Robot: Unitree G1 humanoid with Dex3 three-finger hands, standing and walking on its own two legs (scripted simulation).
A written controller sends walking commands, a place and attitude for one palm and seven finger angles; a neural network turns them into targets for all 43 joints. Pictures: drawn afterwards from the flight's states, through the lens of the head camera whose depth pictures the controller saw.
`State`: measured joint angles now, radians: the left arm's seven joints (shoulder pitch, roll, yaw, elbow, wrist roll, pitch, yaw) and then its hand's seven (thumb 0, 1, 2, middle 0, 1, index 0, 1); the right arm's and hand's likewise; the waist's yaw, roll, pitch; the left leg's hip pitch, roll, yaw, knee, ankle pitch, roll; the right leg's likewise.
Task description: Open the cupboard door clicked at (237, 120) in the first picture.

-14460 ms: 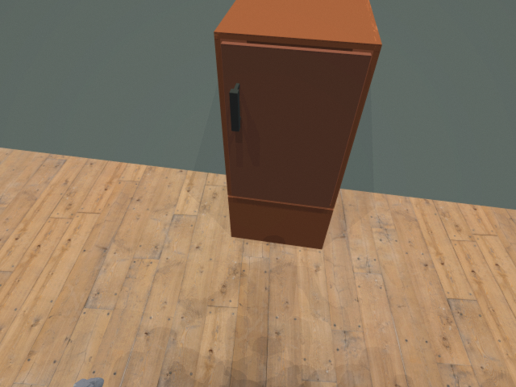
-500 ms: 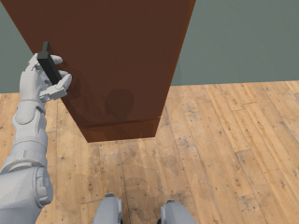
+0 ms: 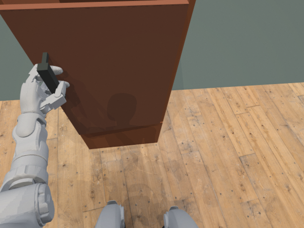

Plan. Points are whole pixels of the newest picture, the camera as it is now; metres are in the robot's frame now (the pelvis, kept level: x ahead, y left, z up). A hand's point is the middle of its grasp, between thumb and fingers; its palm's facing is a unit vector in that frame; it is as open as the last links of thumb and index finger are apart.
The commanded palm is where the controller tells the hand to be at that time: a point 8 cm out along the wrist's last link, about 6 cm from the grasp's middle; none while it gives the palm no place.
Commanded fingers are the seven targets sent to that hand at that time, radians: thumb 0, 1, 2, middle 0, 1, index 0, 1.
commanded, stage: pull the door open along its arc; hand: left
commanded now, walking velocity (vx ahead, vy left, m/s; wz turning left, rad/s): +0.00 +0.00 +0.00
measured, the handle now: (53, 78) +0.50 +0.25 +0.06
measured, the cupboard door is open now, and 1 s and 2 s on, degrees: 4 46 50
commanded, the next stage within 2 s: open thumb and fingers to let go in 0.76 s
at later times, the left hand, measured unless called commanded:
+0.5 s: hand (91, 142) +0.31 +0.13 +0.06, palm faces +0.48 -0.88 +0.08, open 6.3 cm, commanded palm +0.25 +0.16 +0.06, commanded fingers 0.00 0.90 0.90 -0.40 -1.35 -0.40 -1.35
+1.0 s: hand (124, 164) +0.26 +0.06 +0.06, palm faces +0.45 -0.89 -0.02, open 6.2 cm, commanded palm +0.21 +0.10 +0.06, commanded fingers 0.00 0.34 0.66 -0.36 -1.29 -0.36 -1.29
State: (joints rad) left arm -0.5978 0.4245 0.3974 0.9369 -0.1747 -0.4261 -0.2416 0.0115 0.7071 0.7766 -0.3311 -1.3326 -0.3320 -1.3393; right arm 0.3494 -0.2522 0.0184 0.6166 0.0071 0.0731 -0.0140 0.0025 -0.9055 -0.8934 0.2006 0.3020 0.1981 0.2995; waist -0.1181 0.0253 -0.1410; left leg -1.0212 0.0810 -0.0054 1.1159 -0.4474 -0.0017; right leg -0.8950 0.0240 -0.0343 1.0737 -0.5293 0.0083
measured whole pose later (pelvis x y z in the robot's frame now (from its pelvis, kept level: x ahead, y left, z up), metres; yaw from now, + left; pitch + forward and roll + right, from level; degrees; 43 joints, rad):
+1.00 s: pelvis +0.01 -0.05 +0.01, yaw +5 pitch +12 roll +0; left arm 0.27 -0.08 -0.22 0.05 0.10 -0.29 0.55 0.00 0.63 0.77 -0.35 -1.32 -0.38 -1.33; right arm 0.19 -0.19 0.02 0.54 -0.08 -0.02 0.00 0.01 -0.91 -0.89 0.20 0.30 0.20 0.30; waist -0.01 0.04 -0.17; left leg -0.84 0.05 -0.07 1.07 -0.44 -0.06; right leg -0.72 0.00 -0.10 1.10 -0.60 -0.06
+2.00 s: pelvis +0.00 -0.02 +0.00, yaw +4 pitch +12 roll -1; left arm 0.41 0.08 -0.28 -0.11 -0.03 -0.38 0.05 -0.01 -0.50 0.30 -0.21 -0.37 -0.19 -0.38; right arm 0.23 -0.21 0.02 0.43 -0.03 -0.02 0.01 0.01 -0.90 -0.89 0.20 0.30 0.20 0.30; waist -0.02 0.05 -0.15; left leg -0.88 0.03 -0.05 1.13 -0.46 -0.02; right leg -0.74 -0.02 -0.07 1.12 -0.59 -0.01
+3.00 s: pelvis -0.01 -0.02 -0.02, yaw +4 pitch +14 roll -2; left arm 0.77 0.14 -0.03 -0.30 -0.20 -0.46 -0.15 -0.01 -0.50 0.30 -0.15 -0.30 -0.17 -0.31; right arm 0.23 -0.21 -0.02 0.39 0.01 -0.01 -0.04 0.01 -0.91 -0.89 0.20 0.30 0.20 0.30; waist 0.02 0.05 -0.17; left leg -0.97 0.04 -0.07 1.23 -0.50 -0.04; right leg -0.83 -0.01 -0.09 1.23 -0.64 -0.02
